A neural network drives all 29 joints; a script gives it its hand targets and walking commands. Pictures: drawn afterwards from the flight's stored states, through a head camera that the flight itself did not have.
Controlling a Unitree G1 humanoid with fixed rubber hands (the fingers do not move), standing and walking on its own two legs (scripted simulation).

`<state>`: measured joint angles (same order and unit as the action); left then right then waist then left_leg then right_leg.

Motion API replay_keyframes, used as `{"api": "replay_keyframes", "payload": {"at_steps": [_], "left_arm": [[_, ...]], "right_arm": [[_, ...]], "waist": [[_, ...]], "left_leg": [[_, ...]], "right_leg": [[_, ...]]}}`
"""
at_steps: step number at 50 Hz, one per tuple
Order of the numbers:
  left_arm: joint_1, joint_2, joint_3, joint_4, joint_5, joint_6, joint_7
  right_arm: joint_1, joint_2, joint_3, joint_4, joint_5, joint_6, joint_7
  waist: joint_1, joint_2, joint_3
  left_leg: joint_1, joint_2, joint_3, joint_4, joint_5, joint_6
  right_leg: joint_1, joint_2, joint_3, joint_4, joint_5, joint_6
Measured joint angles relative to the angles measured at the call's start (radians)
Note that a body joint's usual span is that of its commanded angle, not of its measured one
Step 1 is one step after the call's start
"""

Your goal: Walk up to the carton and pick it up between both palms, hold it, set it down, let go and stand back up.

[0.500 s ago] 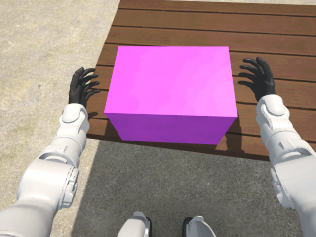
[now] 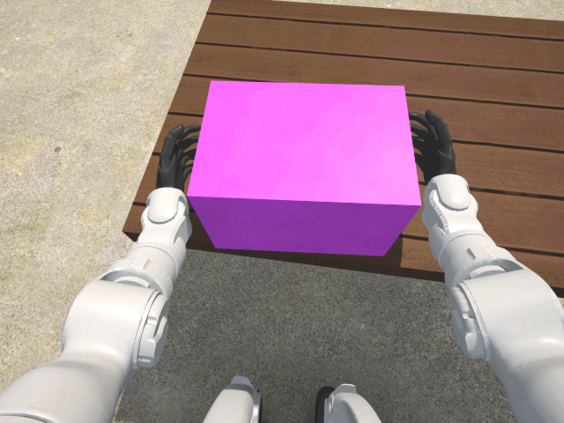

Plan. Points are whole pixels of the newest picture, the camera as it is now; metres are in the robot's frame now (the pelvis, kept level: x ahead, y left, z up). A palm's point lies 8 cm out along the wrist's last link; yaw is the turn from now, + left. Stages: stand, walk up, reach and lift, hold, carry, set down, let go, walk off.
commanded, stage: reach and lift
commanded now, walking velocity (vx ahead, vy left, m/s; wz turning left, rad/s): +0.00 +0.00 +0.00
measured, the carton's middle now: (302, 173) +0.47 +0.02 +0.00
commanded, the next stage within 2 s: none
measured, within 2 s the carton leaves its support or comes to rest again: neither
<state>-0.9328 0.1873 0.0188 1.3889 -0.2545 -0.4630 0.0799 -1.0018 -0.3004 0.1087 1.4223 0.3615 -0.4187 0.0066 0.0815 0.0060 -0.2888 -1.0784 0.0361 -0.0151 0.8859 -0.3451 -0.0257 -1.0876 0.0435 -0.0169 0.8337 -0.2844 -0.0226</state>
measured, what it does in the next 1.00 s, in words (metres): stands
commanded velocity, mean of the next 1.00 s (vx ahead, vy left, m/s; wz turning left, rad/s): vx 0.00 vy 0.00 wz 0.00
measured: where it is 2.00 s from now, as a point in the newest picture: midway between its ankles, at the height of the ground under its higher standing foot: outside the picture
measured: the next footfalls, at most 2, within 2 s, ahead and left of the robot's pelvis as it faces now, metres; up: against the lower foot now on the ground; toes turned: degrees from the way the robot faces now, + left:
none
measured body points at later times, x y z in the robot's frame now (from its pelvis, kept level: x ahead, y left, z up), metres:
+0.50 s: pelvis +0.00 +0.00 +0.00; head +0.13 -0.01 +0.43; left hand +0.45 +0.21 +0.03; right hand +0.50 -0.17 +0.04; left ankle +0.02 +0.13 -0.68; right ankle +0.04 -0.10 -0.68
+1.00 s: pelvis +0.01 +0.00 +0.01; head +0.13 -0.01 +0.44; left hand +0.45 +0.21 +0.03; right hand +0.49 -0.17 +0.04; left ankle +0.02 +0.13 -0.68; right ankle +0.04 -0.10 -0.68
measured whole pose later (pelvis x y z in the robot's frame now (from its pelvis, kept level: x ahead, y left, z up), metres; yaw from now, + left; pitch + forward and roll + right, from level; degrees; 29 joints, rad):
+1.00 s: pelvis +0.01 +0.00 +0.01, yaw +2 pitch +28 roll -2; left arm -0.92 0.16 0.11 1.44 -0.18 -0.55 0.06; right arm -1.01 -0.25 -0.09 1.46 0.13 -0.46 -0.06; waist 0.05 0.06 -0.25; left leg -1.00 0.02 -0.04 0.86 -0.35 -0.02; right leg -0.99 0.03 -0.04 0.80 -0.30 -0.02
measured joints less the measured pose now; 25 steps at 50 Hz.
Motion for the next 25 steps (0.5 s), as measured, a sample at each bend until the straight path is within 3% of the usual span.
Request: {"api": "replay_keyframes", "payload": {"at_steps": [13, 25], "left_arm": [[-0.042, 0.018, -0.069, 0.066, -0.087, 0.014, -0.012], [-0.023, 0.0, -0.016, 0.026, -0.03, -0.018, -0.01]], "right_arm": [[-0.013, -0.015, 0.03, 0.004, 0.006, 0.036, 0.001], [-0.014, 0.003, -0.008, -0.009, -0.022, 0.015, -0.026]], "waist": [[0.018, 0.029, -0.014], [0.003, 0.01, 0.003]], "left_leg": [[0.012, -0.007, 0.008, 0.027, -0.021, 0.006], [0.009, -0.007, -0.001, 0.023, -0.018, -0.002]], "right_leg": [[0.006, -0.007, 0.007, 0.038, -0.026, 0.004], [0.002, -0.007, -0.001, 0.043, -0.03, -0.003]]}}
